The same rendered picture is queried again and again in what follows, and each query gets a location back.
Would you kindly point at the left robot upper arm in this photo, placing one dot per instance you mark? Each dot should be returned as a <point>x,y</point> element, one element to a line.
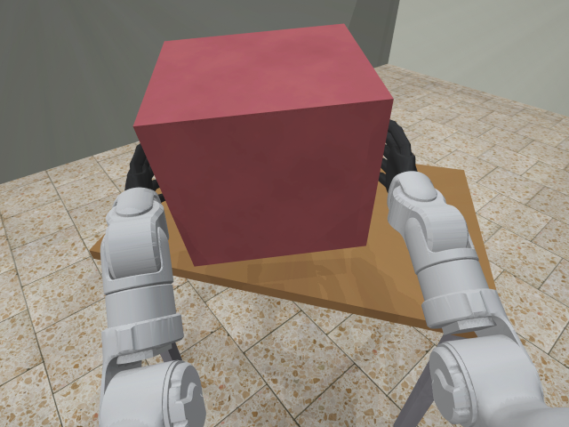
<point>167,394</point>

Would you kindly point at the table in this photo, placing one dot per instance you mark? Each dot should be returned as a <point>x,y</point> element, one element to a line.
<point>374,281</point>

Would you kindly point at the right robot upper arm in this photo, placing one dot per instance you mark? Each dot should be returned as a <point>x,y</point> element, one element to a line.
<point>489,382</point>

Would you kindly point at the robot right hand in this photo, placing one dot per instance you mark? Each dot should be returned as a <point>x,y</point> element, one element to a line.
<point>398,154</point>

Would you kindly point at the robot left hand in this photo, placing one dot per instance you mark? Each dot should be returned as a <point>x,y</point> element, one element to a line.
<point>140,174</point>

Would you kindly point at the carton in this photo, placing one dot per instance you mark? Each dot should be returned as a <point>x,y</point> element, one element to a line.
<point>268,143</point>

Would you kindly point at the robot left forearm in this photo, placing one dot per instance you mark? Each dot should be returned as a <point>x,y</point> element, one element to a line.
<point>137,281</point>

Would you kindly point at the robot right forearm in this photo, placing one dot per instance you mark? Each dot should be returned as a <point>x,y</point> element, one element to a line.
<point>456,295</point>

